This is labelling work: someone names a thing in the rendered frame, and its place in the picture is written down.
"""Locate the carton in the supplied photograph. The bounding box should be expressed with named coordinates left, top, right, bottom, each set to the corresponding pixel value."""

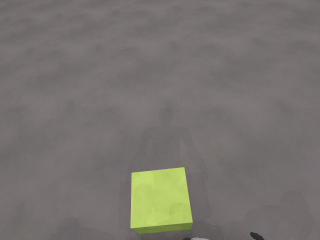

left=130, top=167, right=193, bottom=235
